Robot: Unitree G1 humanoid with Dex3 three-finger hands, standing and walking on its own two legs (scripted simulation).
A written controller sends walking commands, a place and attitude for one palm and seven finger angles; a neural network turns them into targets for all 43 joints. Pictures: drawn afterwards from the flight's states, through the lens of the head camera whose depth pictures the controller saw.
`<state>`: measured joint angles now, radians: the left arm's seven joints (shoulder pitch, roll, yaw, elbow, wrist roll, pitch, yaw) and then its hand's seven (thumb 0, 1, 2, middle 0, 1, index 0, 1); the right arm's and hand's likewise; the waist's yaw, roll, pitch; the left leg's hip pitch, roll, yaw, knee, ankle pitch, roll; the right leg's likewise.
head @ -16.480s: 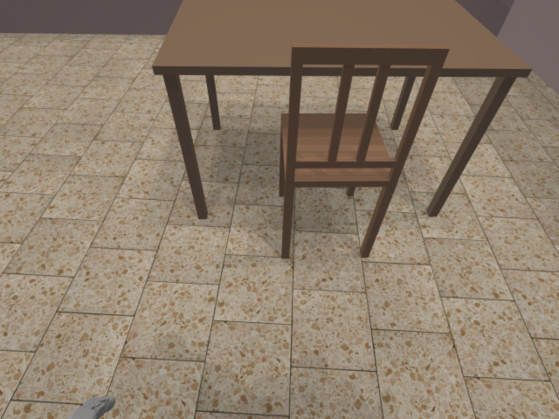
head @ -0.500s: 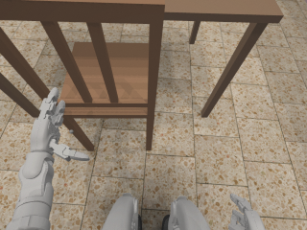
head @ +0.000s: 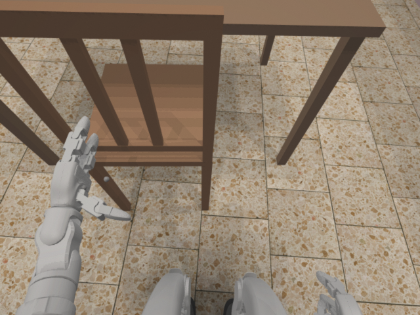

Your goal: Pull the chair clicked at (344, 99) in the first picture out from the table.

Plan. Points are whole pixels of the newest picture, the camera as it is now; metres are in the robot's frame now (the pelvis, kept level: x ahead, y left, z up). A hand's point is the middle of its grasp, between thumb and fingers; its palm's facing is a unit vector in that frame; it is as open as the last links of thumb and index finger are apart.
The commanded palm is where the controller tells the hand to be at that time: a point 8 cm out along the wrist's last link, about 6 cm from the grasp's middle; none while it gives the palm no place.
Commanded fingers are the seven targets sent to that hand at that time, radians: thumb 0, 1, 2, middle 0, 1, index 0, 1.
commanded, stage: aim the fingers beside a spindle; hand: left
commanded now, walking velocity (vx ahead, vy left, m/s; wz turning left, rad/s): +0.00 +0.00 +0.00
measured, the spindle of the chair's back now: (102, 102) +0.51 +0.24 +0.04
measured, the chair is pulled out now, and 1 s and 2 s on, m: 0.00 0.00 0.00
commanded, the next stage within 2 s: push the fingers through the gap in 0.18 s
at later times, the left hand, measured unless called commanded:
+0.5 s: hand (112, 170) +0.37 +0.20 +0.02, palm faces +0.02 -1.00 -0.07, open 16.9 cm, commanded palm +0.36 +0.25 +0.01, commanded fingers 0.00 -0.50 0.30 -0.06 -0.08 -0.06 -0.08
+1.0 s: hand (107, 148) +0.42 +0.22 +0.01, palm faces +0.05 -1.00 -0.05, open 16.9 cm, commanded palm +0.40 +0.27 +0.01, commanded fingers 0.00 -0.50 0.30 -0.06 -0.08 -0.06 -0.08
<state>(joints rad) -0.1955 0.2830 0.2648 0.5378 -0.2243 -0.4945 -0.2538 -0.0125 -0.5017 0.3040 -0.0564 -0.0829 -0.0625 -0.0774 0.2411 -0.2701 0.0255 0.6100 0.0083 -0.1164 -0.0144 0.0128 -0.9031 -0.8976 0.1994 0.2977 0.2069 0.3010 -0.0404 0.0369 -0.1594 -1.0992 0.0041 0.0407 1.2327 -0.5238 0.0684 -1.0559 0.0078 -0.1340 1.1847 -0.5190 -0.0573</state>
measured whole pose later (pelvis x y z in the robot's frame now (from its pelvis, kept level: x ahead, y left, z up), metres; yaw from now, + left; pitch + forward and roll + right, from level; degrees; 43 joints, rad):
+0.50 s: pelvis +0.00 +0.00 -0.01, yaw +0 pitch +23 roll -3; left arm -0.29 0.31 0.28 0.60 -0.21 -0.49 -0.26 -0.01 -0.50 0.30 -0.05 -0.08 -0.06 -0.08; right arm 0.23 -0.28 0.02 0.61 0.00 -0.12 -0.02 0.01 -0.90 -0.90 0.20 0.30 0.21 0.30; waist -0.05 0.04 -0.14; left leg -1.13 0.01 0.03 1.26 -0.53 0.06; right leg -1.08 0.01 -0.14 1.21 -0.52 -0.07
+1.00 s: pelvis +0.00 +0.00 -0.01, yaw -1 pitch +24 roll -4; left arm -0.49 0.40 0.39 0.83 -0.19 -0.48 -0.29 -0.01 -0.50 0.30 -0.06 -0.08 -0.06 -0.08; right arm 0.27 -0.28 0.03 0.64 0.00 -0.08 -0.01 0.01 -0.90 -0.90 0.20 0.30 0.21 0.30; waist -0.09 0.04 -0.14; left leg -1.17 0.02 0.03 1.27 -0.53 0.07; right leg -1.12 0.02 -0.14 1.21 -0.52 -0.06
